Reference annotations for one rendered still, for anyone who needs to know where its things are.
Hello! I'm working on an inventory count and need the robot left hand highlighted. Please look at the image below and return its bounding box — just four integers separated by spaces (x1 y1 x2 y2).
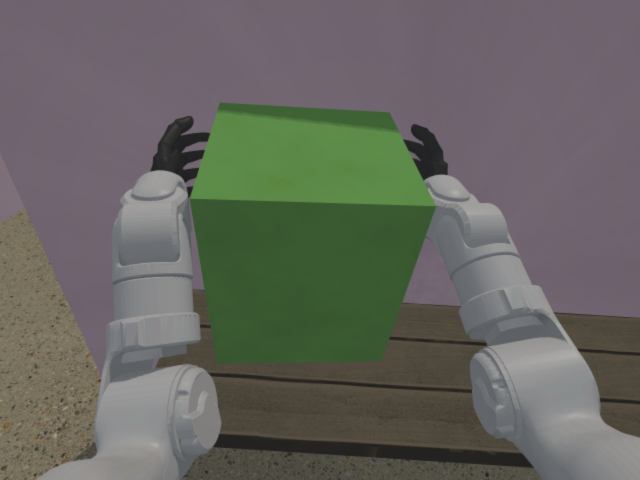
150 116 210 198

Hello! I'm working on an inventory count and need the table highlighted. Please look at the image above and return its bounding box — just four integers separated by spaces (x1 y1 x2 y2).
155 289 640 468

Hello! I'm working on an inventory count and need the right robot upper arm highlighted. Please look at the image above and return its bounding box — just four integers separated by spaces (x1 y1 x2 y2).
470 335 640 480

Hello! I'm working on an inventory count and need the carton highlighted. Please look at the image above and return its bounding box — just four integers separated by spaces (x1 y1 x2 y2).
190 103 436 364

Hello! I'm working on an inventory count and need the right robot forearm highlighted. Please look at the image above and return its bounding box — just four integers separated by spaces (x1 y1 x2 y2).
424 175 601 412

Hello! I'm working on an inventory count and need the left robot forearm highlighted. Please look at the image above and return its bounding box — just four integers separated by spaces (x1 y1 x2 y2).
94 170 201 448

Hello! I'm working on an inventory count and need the left robot upper arm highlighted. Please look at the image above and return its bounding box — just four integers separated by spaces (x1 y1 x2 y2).
36 364 221 480

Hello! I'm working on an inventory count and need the robot right hand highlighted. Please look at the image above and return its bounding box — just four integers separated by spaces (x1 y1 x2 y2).
403 124 448 181

